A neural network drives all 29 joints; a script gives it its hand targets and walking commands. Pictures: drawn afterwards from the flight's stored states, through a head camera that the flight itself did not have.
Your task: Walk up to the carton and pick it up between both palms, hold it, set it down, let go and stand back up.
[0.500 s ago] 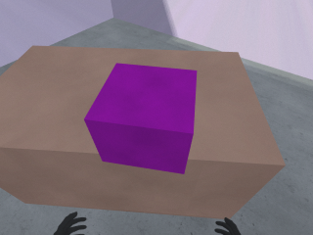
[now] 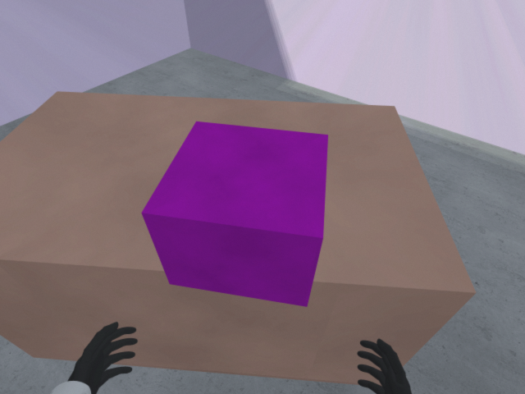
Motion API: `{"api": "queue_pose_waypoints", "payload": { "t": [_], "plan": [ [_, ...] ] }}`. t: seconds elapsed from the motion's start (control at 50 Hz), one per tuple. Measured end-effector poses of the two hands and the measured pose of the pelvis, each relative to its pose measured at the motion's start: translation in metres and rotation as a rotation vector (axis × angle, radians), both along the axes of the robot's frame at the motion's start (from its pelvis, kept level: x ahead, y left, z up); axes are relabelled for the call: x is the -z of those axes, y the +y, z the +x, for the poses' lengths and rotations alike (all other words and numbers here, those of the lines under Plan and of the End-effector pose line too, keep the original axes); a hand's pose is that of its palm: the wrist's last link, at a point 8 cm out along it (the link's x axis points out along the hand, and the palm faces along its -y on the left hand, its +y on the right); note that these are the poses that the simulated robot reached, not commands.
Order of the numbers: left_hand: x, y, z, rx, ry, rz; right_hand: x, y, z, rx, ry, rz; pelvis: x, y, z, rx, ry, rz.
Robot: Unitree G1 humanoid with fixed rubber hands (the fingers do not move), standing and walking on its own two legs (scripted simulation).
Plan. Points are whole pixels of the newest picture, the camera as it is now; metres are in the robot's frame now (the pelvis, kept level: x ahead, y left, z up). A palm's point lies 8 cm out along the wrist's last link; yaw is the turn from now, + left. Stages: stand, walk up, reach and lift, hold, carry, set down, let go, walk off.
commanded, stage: reach and lift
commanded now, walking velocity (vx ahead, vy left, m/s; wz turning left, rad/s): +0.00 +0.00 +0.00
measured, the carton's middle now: (248, 209) +0.49 +0.03 +0.00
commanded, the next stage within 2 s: none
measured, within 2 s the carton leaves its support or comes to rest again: neither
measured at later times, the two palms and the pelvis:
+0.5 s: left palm (80, 343) +0.23 +0.28 -0.01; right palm (394, 350) +0.23 -0.19 -0.02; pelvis +0.03 +0.03 +0.00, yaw +0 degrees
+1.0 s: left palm (85, 298) +0.29 +0.28 +0.01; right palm (396, 309) +0.28 -0.21 +0.00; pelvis +0.02 +0.04 +0.00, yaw +1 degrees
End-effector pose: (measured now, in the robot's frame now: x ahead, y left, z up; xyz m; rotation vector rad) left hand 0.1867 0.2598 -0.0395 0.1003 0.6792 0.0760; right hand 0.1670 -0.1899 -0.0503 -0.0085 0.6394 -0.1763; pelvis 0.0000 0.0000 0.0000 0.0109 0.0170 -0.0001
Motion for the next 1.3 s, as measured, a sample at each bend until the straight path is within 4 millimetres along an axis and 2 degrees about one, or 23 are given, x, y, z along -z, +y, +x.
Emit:
{"api": "queue_pose_waypoints", "payload": {
  "t": [0.22, 0.42, 0.72, 0.88, 1.1, 1.3],
  "plan": [
    [-0.013, 0.008, 0.020, 0.014, -0.113, -0.020, -0.016, 0.003, 0.027, -0.011, -0.099, -0.008, -0.002, 0.010, 0.017, 0.000, 0.005, -0.010],
    [-0.022, 0.015, 0.034, 0.025, -0.216, -0.028, -0.027, -0.003, 0.049, 0.002, -0.208, -0.028, -0.001, 0.022, 0.027, -0.004, 0.018, -0.020],
    [-0.037, 0.024, 0.067, 0.045, -0.377, -0.030, -0.041, -0.010, 0.083, 0.017, -0.363, -0.044, 0.000, 0.036, 0.025, -0.015, 0.032, -0.030],
    [-0.040, 0.026, 0.076, 0.051, -0.383, -0.038, -0.043, -0.014, 0.091, 0.029, -0.368, -0.042, 0.000, 0.041, 0.021, -0.014, 0.033, -0.033],
    [-0.066, 0.021, 0.123, 0.066, -0.414, -0.039, -0.065, -0.017, 0.129, 0.025, -0.378, -0.021, -0.003, 0.044, 0.019, -0.020, 0.035, -0.037],
    [-0.084, 0.018, 0.151, 0.061, -0.402, -0.043, -0.083, -0.019, 0.153, 0.026, -0.370, -0.013, -0.006, 0.043, 0.019, -0.023, 0.034, -0.038]
  ]
}}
